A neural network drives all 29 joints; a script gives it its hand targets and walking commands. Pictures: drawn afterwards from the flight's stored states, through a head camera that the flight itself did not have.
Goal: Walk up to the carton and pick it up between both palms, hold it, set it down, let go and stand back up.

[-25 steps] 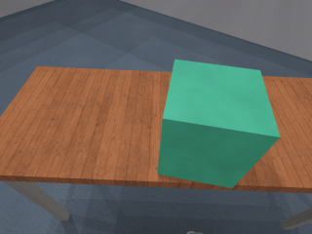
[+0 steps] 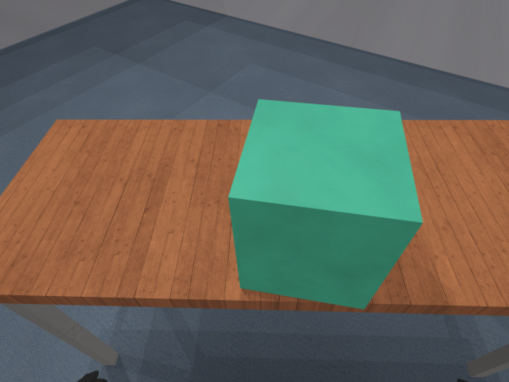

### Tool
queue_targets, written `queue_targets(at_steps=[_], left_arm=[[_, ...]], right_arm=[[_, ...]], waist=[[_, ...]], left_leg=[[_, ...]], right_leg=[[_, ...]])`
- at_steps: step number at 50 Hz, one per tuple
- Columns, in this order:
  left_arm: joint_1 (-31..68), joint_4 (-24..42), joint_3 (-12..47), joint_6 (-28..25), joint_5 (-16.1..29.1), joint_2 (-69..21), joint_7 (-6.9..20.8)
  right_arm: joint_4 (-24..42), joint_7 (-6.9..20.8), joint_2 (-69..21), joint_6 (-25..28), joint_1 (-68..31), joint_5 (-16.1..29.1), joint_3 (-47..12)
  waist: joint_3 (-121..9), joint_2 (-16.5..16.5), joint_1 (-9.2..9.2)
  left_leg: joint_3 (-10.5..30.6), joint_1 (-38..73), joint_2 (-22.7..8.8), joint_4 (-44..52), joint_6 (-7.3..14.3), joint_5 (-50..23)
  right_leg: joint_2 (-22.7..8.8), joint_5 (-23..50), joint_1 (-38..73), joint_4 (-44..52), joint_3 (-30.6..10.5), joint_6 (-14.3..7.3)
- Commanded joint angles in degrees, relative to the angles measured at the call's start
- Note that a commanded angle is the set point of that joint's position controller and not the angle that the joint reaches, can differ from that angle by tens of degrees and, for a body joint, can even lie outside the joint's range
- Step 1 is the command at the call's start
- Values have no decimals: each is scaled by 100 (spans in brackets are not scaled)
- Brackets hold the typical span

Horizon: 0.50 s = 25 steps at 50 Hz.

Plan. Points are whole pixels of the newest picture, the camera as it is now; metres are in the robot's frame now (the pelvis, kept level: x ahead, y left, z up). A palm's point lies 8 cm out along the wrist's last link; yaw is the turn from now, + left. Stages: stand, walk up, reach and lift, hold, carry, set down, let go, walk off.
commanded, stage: walk up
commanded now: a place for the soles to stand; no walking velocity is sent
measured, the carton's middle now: (312, 207) +0.38 -0.07 +0.07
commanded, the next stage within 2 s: none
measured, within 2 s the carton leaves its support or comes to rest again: neither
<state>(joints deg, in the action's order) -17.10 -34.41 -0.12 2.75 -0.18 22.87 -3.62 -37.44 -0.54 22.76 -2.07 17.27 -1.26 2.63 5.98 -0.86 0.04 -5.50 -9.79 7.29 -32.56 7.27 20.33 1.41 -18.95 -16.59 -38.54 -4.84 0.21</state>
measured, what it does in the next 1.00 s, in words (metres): stands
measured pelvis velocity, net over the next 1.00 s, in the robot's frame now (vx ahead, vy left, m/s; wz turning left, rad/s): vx -0.02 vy -0.03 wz -0.01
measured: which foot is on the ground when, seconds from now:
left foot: down 0.00-1.00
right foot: down 0.00-1.00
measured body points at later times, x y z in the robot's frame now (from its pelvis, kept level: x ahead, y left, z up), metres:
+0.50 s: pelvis -0.01 -0.03 +0.00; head +0.00 -0.05 +0.45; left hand +0.12 +0.25 -0.08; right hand +0.09 -0.35 -0.10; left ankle -0.02 +0.03 -0.72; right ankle +0.02 -0.12 -0.72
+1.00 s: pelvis -0.02 -0.03 +0.00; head -0.01 -0.04 +0.45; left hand +0.11 +0.26 -0.08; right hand +0.08 -0.35 -0.10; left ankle -0.02 +0.03 -0.72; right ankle +0.02 -0.12 -0.72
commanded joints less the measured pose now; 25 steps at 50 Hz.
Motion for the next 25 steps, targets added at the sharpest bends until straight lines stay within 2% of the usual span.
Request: queue_targets(at_steps=[1, 2, 3, 4, 5, 6, 7, 8, 9, 10, 11, 12, 13, 14, 15, 16, 17, 18, 19, 20, 21, 22, 23, 24, 25], left_arm=[[76, -124, -371, -181, 63, 1013, -21], [31, -125, -313, -183, 92, 868, -13], [221, -130, -349, -185, 18, 913, 22], [205, -116, -343, -200, 47, 1054, 2], [202, -150, -313, -228, 33, 975, 27], [238, -221, -264, -265, 27, 888, 31], [433, -199, -304, -265, 5, 990, 46], [407, -184, -318, -269, -6, 978, 56], [327, -115, -274, -283, 20, 967, 68], [278, -129, -266, -312, 49, 856, 64], [437, -100, -293, -295, 37, 883, 68], [535, -105, -288, -292, -5, 985, 49], [537, -120, -239, -293, 54, 957, 77], [417, -203, -233, -299, 51, 919, 61], [300, -151, -260, -307, 76, 845, 55], [375, -89, -229, -362, 54, 1014, 72], [485, -93, -279, -344, 66, 1066, 65], [448, -136, -257, -337, 64, 990, 77], [386, -119, -218, -331, 79, 963, 69], [419, -74, -207, -337, 54, 947, 57], [481, -113, -219, -354, 75, 1027, 80], [541, -153, -172, -360, 83, 994, 81], [472, -199, -215, -354, 46, 1032, 87], [415, -165, -198, -350, 94, 893, 102], [453, -169, -216, -330, 81, 1029, 83]], right_arm=[[196, -54, 1007, 222, -173, 101, 337], [257, -27, 975, 241, -219, 88, 286], [235, -36, 946, 238, -144, 56, 296], [208, -28, 1003, 248, -148, 93, 314], [196, -24, 1059, 249, -276, 60, 323], [140, -29, 1011, 251, -379, 121, 300], [125, -23, 989, 275, -302, 106, 315], [133, 9, 924, 272, -471, 86, 291], [115, 2, 982, 266, -370, 178, 274], [66, 22, 964, 252, -406, 118, 298], [104, 36, 872, 251, -484, 117, 245], [138, 49, 914, 233, -459, 89, 281], [92, 17, 919, 252, -427, 152, 250], [80, 16, 997, 256, -501, 136, 291], [40, 39, 991, 265, -547, 121, 278], [40, 52, 934, 255, -450, 164, 242], [41, 60, 853, 256, -575, 140, 223], [-73, 63, 870, 280, -481, 123, 208], [-64, 80, 883, 267, -525, 171, 226], [-96, 69, 871, 252, -472, 176, 238], [-91, 54, 930, 258, -427, 133, 234], [-181, 73, 932, 287, -449, 137, 217], [-138, 61, 926, 292, -470, 135, 249], [-82, 53, 935, 317, -606, 76, 239], [-175, 77, 929, 314, -655, 100, 230]], waist=[[-168, 36, -28], [-2, 388, 98], [-192, 190, -58], [-210, 374, -87], [-231, 350, -41], [-391, 97, -14], [-350, -245, -152], [-375, -398, 4], [-625, -122, -29], [-839, -183, 27], [-609, -370, -23], [-538, -587, -145], [-510, -437, -152], [-592, -407, -49], [-494, -255, 13], [-697, -249, -95], [-414, -525, -71], [-354, -470, -32], [-221, -211, -65], [-255, -501, -99], [-342, -435, -179], [-244, -335, -135], [-375, -390, -129], [-313, -181, -14], [-240, -218, -75]], left_leg=[[1910, 431, -2432, 1282, -630, -3061], [1652, 76, -2289, 1260, -738, -2772], [1636, 251, -2235, 1314, -898, -2545], [1602, -14, -2191, 1237, -869, -2491], [1380, 55, -1975, 1304, -856, -2125], [1161, 392, -1791, 1181, -860, -2224], [1130, 189, -1831, 1081, -774, -2186], [1077, 165, -1673, 981, -628, -1968], [998, 364, -1524, 804, -570, -1709], [989, 559, -1435, 812, -509, -1593], [1000, 357, -1520, 817, -506, -1352], [980, 322, -1556, 809, -502, -1114], [1114, 533, -1625, 782, -565, -1565], [1105, 467, -1680, 886, -462, -1469], [1005, 395, -1523, 688, -335, -1199], [1015, 538, -1453, 723, -373, -1159], [1125, 195, -1544, 697, -325, -1060], [1082, 258, -1490, 788, -387, -1131], [1009, 345, -1424, 761, -377, -886], [1069, 367, -1374, 775, -352, -729], [1157, 444, -1496, 807, -345, -624], [1103, 473, -1504, 828, -335, -807], [1034, 420, -1510, 856, -285, -820], [1100, 324, -1582, 852, -225, -914], [1126, 207, -1652, 926, -222, -869]], right_leg=[[-164, -502, -533, 63, -516, -221], [-266, -187, -246, 360, -436, -201], [-305, 128, -114, 616, -497, -250], [-437, 592, 208, 759, -494, -215], [-367, 830, 205, 862, -687, -293], [-478, 1446, 124, 905, -593, -271], [-465, 1712, 298, 823, -583, -311], [-550, 1940, 434, 935, -809, -321], [-618, 2180, 378, 961, -804, -381], [-621, 2189, 422, 913, -899, -431], [-514, 1948, 288, 949, -823, -410], [-534, 2004, 199, 944, -921, -455], [-573, 1975, -92, 1025, -973, -413], [-514, 1891, 112, 1003, -934, -379], [-540, 1870, 137, 1127, -1072, -370], [-658, 2064, 117, 1165, -1166, -472], [-589, 1942, 121, 1100, -1156, -489], [-658, 2032, 79, 1206, -1162, -476], [-653, 1799, -181, 1309, -1317, -412], [-676, 1567, -200, 1405, -1376, -435], [-669, 1477, -389, 1421, -1346, -465], [-583, 1631, -357, 1348, -1198, -445], [-573, 1606, -188, 1304, -1279, -406], [-557, 1500, -186, 1246, -1154, -385], [-461, 1616, -58, 1180, -976, -380]])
